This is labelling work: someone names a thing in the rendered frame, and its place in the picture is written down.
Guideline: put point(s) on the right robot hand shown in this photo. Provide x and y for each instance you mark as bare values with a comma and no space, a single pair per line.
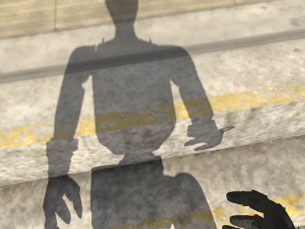
275,215

